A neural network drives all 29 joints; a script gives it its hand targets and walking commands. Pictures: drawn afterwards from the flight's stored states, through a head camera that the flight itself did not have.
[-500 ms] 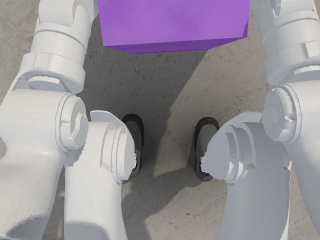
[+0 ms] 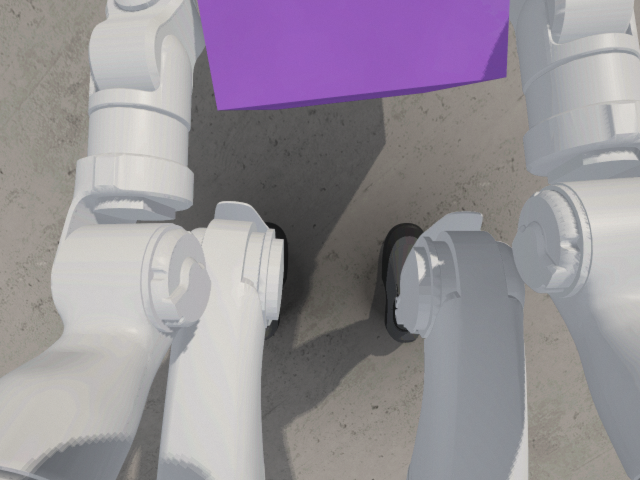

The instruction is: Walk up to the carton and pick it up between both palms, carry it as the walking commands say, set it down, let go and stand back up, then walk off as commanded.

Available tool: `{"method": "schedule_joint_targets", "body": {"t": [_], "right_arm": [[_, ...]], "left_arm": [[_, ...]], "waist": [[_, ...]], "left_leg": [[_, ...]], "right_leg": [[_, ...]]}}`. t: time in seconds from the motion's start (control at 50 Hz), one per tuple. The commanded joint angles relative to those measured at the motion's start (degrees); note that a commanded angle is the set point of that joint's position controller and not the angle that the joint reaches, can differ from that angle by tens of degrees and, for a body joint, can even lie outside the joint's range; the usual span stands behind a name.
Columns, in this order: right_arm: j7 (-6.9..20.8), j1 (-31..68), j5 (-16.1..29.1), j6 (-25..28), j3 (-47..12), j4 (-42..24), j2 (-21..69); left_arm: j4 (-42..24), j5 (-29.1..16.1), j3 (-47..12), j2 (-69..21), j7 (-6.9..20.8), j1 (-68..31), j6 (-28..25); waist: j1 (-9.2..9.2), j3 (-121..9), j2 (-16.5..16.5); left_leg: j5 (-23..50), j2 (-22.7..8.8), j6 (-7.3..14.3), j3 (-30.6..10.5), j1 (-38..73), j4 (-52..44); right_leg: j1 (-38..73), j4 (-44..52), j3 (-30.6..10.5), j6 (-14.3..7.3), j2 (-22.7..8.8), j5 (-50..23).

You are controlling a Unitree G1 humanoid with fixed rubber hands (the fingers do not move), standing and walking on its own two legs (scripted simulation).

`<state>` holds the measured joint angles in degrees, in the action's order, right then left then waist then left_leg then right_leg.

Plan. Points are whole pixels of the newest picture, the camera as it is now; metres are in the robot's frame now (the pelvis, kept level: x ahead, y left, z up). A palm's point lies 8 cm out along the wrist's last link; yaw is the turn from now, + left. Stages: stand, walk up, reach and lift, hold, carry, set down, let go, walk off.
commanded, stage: reach and lift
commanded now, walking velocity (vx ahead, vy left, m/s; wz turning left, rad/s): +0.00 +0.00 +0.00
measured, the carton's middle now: out of the picture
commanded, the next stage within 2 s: none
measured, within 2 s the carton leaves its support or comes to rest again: neither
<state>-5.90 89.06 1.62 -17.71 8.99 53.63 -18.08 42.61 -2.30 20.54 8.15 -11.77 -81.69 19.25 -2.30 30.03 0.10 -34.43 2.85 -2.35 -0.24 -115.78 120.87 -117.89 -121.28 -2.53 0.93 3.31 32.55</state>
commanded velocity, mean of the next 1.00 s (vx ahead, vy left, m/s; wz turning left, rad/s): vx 0.00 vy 0.00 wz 0.00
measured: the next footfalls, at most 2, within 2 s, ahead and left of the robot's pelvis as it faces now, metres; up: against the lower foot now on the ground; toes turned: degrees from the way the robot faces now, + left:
none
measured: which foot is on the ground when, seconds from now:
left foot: down 0.00-1.00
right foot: down 0.00-1.00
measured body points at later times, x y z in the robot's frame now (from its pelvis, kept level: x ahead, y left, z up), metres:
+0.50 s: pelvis -0.01 +0.00 +0.04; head +0.36 -0.01 +0.29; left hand +0.54 +0.16 -0.10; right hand +0.58 -0.14 -0.10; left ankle +0.12 +0.13 -0.37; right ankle +0.12 -0.12 -0.37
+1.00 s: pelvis -0.02 +0.00 +0.09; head +0.33 -0.01 +0.35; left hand +0.52 +0.16 -0.03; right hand +0.56 -0.13 -0.03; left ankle +0.12 +0.13 -0.37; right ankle +0.12 -0.12 -0.37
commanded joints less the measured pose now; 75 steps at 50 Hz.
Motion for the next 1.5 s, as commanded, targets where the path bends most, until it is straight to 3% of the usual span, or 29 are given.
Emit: {"method": "schedule_joint_targets", "body": {"t": [0.0, 0.04, 0.18, 0.34, 0.54, 0.66, 0.92, 0.96, 1.1, 1.28, 1.48], "right_arm": [[15.2, 36.6, 6.3, 1.4, -19.6, -13.3, 61.3], [15.6, 35.4, 5.2, 1.0, -18.6, -12.0, 61.5], [15.8, 34.5, 4.8, -0.1, -19.7, -15.9, 62.1], [15.2, 34.6, 5.3, -1.5, -22.5, -21.2, 62.9], [15.5, 32.8, 3.6, -2.9, -21.6, -19.9, 64.2], [16.0, 31.9, 2.4, -4.0, -20.5, -19.4, 65.4], [16.4, 32.0, 3.1, -6.1, -22.0, -21.9, 67.6], [16.5, 32.3, 3.3, -6.3, -21.9, -21.9, 67.6], [17.1, 30.8, 3.2, -6.6, -22.2, -22.1, 69.1], [17.3, 29.1, 3.4, -6.4, -23.3, -23.6, 69.7], [17.1, 25.6, 3.7, -6.3, -24.7, -24.3, 70.7]], "left_arm": [[-16.3, -7.6, -29.7, -53.9, 17.8, -52.1, -2.8], [-14.7, -6.7, -29.4, -54.9, 18.2, -50.8, -2.3], [-19.0, -7.1, -32.0, -56.2, 18.5, -50.4, -1.2], [-22.9, -6.9, -32.7, -55.4, 17.8, -49.2, -0.2], [-20.8, -4.3, -30.8, -55.8, 18.6, -47.2, 1.1], [-20.6, -3.9, -30.9, -57.1, 19.5, -47.1, 2.4], [-23.0, -4.4, -32.3, -58.4, 20.2, -46.8, 4.5], [-23.7, -4.9, -32.9, -58.9, 20.2, -47.8, 4.8], [-23.2, -4.4, -33.2, -60.4, 20.4, -45.7, 5.3], [-24.0, -5.0, -35.3, -62.4, 20.5, -43.3, 5.7], [-23.8, -5.0, -36.1, -63.2, 20.3, -39.7, 5.5]], "waist": [[-2.35, -115.3, -2.7], [-1.67, -113.4, -2.2], [-0.22, -120.7, -1.5], [-1.44, -128.1, -3.1], [-3.23, -126.8, -3.1], [-2.32, -128.2, -3.1], [-2.46, -133.6, -2.7], [-1.76, -133.8, -2.4], [-2.24, -134.5, -2.4], [-1.04, -135.6, -1.8], [-1.9, -133.7, -2.0]], "left_leg": [[25.9, 5.0, 0.5, 6.0, 38.4, -10.2], [24.7, 5.0, 0.5, 5.9, 38.0, -10.9], [27.8, 5.4, 0.1, 5.5, 42.1, -11.9], [30.3, 5.9, 0.3, 5.4, 44.6, -14.9], [26.2, 5.9, 0.5, 5.9, 43.5, -19.1], [24.6, 6.1, 0.5, 5.8, 43.9, -21.5], [23.1, 6.4, 0.7, 5.7, 48.2, -26.4], [22.3, 6.4, 0.6, 5.4, 49.9, -27.5], [21.9, 6.5, 0.6, 4.9, 53.1, -30.3], [22.5, 6.5, 0.4, 3.8, 57.6, -33.5], [22.2, 6.5, 0.5, 3.3, 60.7, -37.3]], "right_leg": [[42.4, 9.1, 5.1, -1.6, 4.5, -22.9], [40.8, 9.5, 5.5, -1.6, 4.5, -21.7], [45.0, 11.0, 5.4, -1.7, 4.8, -25.0], [51.8, 13.9, 4.6, -1.2, 5.5, -28.7], [53.3, 18.3, 3.8, -0.8, 5.6, -25.2], [54.6, 20.9, 4.1, -0.8, 5.7, -24.1], [60.1, 25.7, 3.5, -0.3, 5.9, -22.6], [60.2, 26.4, 3.9, -0.3, 5.9, -21.5], [62.0, 28.9, 3.7, -0.3, 5.9, -20.4], [64.8, 31.9, 3.7, -0.3, 6.1, -21.0], [69.1, 35.8, 2.5, -0.2, 5.9, -20.4]]}}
